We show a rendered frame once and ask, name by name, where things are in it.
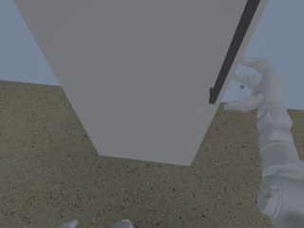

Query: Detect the right robot hand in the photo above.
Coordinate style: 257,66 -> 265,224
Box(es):
223,57 -> 283,113

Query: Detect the robot right upper arm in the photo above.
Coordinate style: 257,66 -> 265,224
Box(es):
256,174 -> 304,228

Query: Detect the fridge door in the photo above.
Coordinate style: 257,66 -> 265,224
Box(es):
13,0 -> 268,166

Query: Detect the handle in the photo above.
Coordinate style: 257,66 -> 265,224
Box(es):
209,0 -> 260,105

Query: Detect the robot right forearm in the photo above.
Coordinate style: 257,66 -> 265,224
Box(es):
256,101 -> 304,181

